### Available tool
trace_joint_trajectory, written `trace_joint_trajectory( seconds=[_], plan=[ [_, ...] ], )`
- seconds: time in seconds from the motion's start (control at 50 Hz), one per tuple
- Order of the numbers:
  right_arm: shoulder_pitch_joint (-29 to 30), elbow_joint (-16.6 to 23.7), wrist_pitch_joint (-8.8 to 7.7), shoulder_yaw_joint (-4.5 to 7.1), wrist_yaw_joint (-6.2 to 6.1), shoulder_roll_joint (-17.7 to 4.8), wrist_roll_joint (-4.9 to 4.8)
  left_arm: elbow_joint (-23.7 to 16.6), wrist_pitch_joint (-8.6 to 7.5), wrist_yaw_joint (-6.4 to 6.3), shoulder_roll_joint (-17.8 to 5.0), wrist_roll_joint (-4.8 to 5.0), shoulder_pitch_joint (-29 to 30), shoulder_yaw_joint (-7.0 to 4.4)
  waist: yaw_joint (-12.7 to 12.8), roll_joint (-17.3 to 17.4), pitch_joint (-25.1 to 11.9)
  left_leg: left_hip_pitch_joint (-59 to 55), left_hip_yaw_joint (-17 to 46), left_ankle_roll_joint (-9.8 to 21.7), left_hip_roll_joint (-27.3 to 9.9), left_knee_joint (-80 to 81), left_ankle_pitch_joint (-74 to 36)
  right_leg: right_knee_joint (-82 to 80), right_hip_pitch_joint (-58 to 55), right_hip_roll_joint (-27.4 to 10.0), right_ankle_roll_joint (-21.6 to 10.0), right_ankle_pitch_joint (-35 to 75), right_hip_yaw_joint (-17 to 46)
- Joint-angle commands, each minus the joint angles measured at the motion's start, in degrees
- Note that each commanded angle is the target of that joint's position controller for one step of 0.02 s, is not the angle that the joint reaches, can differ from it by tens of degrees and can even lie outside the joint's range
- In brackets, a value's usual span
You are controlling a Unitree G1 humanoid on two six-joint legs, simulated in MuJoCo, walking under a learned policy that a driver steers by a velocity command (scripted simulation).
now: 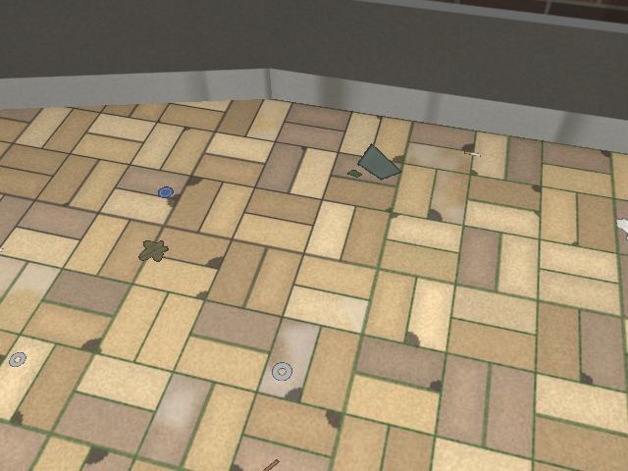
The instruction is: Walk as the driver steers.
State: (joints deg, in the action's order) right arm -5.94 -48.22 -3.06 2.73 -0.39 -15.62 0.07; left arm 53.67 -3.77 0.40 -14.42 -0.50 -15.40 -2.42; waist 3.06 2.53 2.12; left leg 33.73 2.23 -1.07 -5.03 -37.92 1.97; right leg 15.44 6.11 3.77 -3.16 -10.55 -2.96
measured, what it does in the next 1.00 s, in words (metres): walks ahead, turning right: left foot, then right foot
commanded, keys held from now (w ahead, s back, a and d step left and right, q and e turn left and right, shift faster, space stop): no key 0.10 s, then w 0.18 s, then w+e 0.72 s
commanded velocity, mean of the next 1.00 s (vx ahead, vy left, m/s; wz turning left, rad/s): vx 0.38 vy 0.00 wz -0.30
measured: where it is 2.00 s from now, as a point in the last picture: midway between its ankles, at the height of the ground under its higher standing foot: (404, 409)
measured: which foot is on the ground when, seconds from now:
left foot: up 0.00-0.08, down 0.10-0.50, up 0.52-0.94, down 0.96-1.00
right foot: down 0.00-0.12, up 0.14-0.50, down 0.52-0.98, up 1.00-1.00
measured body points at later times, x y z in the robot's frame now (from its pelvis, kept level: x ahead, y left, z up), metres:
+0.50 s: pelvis +0.14 -0.01 -0.01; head +0.14 -0.03 +0.44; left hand +0.23 +0.28 -0.13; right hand +0.21 -0.29 -0.14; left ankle +0.16 +0.13 -0.75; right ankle +0.16 -0.11 -0.74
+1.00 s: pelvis +0.38 -0.03 -0.02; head +0.41 -0.04 +0.43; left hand +0.41 +0.25 -0.15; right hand +0.54 -0.32 -0.10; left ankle +0.51 +0.06 -0.75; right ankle +0.17 -0.11 -0.72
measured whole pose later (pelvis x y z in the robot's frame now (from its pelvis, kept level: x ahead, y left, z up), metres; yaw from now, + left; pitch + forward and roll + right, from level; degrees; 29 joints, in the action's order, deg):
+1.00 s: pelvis +0.38 -0.03 -0.02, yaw -20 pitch +3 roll +2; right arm 3.4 -45.8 -7.4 3.1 1.0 -14.5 -0.3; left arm 54.5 -2.2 -1.8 -14.4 1.4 -25.7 -4.7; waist 5.5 -1.0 1.4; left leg 25.3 0.5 0.6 1.9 -28.4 5.1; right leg 41.7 6.7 1.8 -1.5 -28.4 11.6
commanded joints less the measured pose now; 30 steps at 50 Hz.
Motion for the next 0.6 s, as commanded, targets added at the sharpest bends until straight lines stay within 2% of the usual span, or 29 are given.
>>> trace_joint_trajectory(
  seconds=[0.02,0.06,0.08,0.1,0.12,0.14,0.16,0.18,0.2,0.22,0.24,0.28,0.34,0.38,0.42,0.46,0.48,0.5,0.52,0.54,0.56,0.58,0.6],
  plan=[
    [-0.37,2.20,-0.29,0.82,0.30,-4.08,0.10,-1.66,0.11,-0.56,-9.47,0.52,1.52,-1.86,-1.66,-7.20,-4.91,-10.00,-0.78,0.74,1.86,4.91,-3.20,-0.05,0.80,-14.84,-7.53,33.20,4.88],
    [-1.25,1.81,-0.57,1.25,0.55,-5.11,0.59,-1.05,0.81,-0.83,-9.35,1.05,2.79,-1.83,-3.14,-6.80,-4.99,-12.81,-0.91,2.25,2.48,9.24,-2.58,4.17,-0.38,-15.06,-6.19,29.75,5.98],
    [-3.70,0.63,-0.73,1.67,0.51,-5.84,0.92,-0.71,1.07,-0.95,-8.58,1.22,2.80,-1.59,-4.44,-5.83,-5.69,-17.24,-1.36,3.25,3.05,13.28,-6.76,7.46,-0.09,-13.44,-4.59,26.49,5.94],
    [-5.43,0.04,-0.85,2.45,0.10,-8.89,1.37,-0.22,0.94,-0.99,-7.34,0.35,0.00,-1.20,-4.01,-2.33,-7.46,-23.86,1.84,4.77,-0.36,14.19,-25.30,11.96,1.84,-10.06,-1.80,21.36,4.59],
    [-5.94,0.15,-0.38,2.84,-0.28,-11.44,1.46,0.60,0.47,-0.80,-4.95,-0.88,-6.22,-0.52,-0.53,4.30,-12.58,-35.76,8.34,9.54,-7.13,10.06,-34.55,18.27,9.46,-5.80,0.80,3.37,2.75],
    [-8.15,-0.94,0.81,2.49,-0.46,-8.66,0.50,1.49,0.76,-1.02,-2.63,-0.33,-7.64,0.35,-2.16,9.87,-15.80,-39.90,15.39,15.18,-11.69,11.96,-20.16,24.76,15.53,-3.05,2.63,-14.90,1.34],
    [-11.80,-2.01,1.55,2.75,-0.27,-8.71,-0.95,0.11,1.30,-1.09,-5.52,0.75,-2.97,-0.25,-5.47,9.75,-13.86,-39.95,22.03,17.31,-13.23,17.33,1.85,32.07,22.70,-1.75,3.15,-25.24,0.98],
    [-13.72,-2.70,1.48,3.05,-0.11,-10.01,-0.95,-1.38,1.81,-1.12,-7.85,1.75,1.29,-0.96,-7.48,8.54,-11.21,-38.27,27.58,17.60,-14.44,22.43,22.77,41.64,29.26,-2.76,2.91,-28.36,2.81],
    [-11.27,-2.01,0.88,2.91,-0.18,-10.09,-0.36,-1.94,2.17,-1.15,-8.69,2.20,3.11,-1.48,-6.72,6.36,-8.15,-33.43,28.25,16.41,-14.22,25.18,33.93,45.74,31.58,-5.01,2.26,-25.06,4.35],
    [-7.16,-1.06,0.21,2.89,-0.40,-9.95,0.04,-2.28,2.25,-1.16,-8.85,2.06,3.93,-1.81,-5.06,6.40,-5.24,-27.23,26.47,15.00,-13.38,27.47,35.27,45.52,30.98,-6.76,1.78,-21.10,4.88],
    [-4.51,-0.54,-0.26,2.65,-0.55,-8.87,0.22,-2.00,2.06,-1.30,-8.57,1.63,3.70,-2.10,-3.67,6.56,-4.38,-23.21,23.72,13.55,-11.99,28.98,33.32,44.10,28.68,-7.76,1.50,-17.95,4.96],
    [-2.05,-0.30,-0.56,2.57,-0.63,-7.81,0.04,-0.65,1.43,-1.45,-6.56,0.97,2.11,-2.09,-2.14,6.61,-4.81,-18.33,16.85,11.76,-8.81,30.71,27.83,39.22,22.92,-7.85,1.41,-13.18,3.46],
    [-0.91,-0.63,-0.99,3.20,-0.80,-8.83,-0.63,0.62,1.19,-1.19,-4.32,0.84,1.76,-1.56,-1.60,6.21,-5.57,-14.91,8.37,11.31,-6.95,31.47,22.58,29.59,15.58,-7.33,1.36,-7.49,1.48],
    [-2.36,-1.58,-1.04,3.60,-0.83,-9.71,-0.97,0.33,1.35,-0.94,-4.69,0.91,3.12,-1.48,-2.18,5.49,-5.59,-15.77,7.02,11.73,-8.11,31.41,23.23,25.13,13.91,-7.04,1.38,-5.52,0.72],
    [-2.49,-2.04,-0.75,3.81,-0.85,-10.19,-1.41,0.42,1.55,-0.69,-5.24,1.13,2.80,-1.58,-1.63,4.79,-5.15,-15.77,5.89,11.24,-9.09,30.53,26.06,21.17,11.63,-6.84,0.83,-3.54,-0.26],
    [-1.37,-2.02,-0.27,3.68,-0.82,-9.58,-1.72,1.60,1.79,-0.61,-5.32,1.00,0.07,-1.84,0.05,3.58,-4.55,-12.99,3.32,9.55,-8.21,27.27,30.05,17.98,6.64,-5.71,-0.24,-3.43,-1.96],
    [-0.45,-1.77,-0.03,3.33,-0.79,-8.35,-1.60,2.82,1.94,-0.60,-5.39,1.12,-2.90,-2.08,1.25,2.33,-3.82,-11.28,1.51,8.41,-6.95,23.49,31.80,16.46,4.34,-5.06,-1.21,-5.58,-2.13],
    [0.37,-1.30,0.21,2.67,-0.69,-5.93,-1.21,4.31,1.95,-0.53,-5.89,1.31,-6.80,-2.37,2.31,-2.23,-2.56,-8.96,-2.15,6.64,-4.15,14.83,31.90,11.68,2.37,-6.46,-2.86,-10.06,1.36],
    [1.34,-0.24,0.21,1.51,-0.26,-1.64,-0.31,4.98,1.78,-0.83,-8.97,1.04,-11.22,-2.95,2.41,-15.51,-1.70,-1.59,-9.17,2.66,1.47,-6.11,28.39,1.67,-0.43,-16.55,-6.90,-21.04,18.53],
    [3.99,3.04,-0.86,1.25,-0.23,-1.33,-0.73,3.78,1.04,-0.42,-15.12,0.88,-12.60,-3.86,2.67,-21.97,1.86,14.98,-5.46,2.09,7.97,-15.58,30.41,-9.24,-4.97,-23.75,-14.64,-37.04,42.92],
    [5.40,3.36,-2.26,1.78,-0.08,-4.69,-2.01,2.95,-0.17,-0.28,-14.39,-0.07,-9.83,-3.71,1.62,-17.76,3.96,19.40,0.68,3.35,4.08,-20.94,26.55,-10.53,-3.89,-25.68,-15.51,-39.32,46.73],
    [5.20,2.85,-3.15,2.34,0.25,-7.21,-2.24,1.59,-1.17,-0.24,-10.97,-0.05,-6.89,-2.89,0.22,-14.15,4.09,19.61,1.83,3.97,2.22,-20.46,19.97,-8.57,-3.96,-23.49,-12.90,-31.45,41.26],
    [4.42,1.50,-3.55,2.59,0.19,-7.36,-1.18,0.90,-1.50,-0.16,-9.32,0.40,-5.81,-2.52,-0.40,-10.94,2.23,17.18,1.37,3.78,1.45,-18.60,15.74,-7.17,-4.26,-20.80,-10.64,-22.87,35.00]
  ],
)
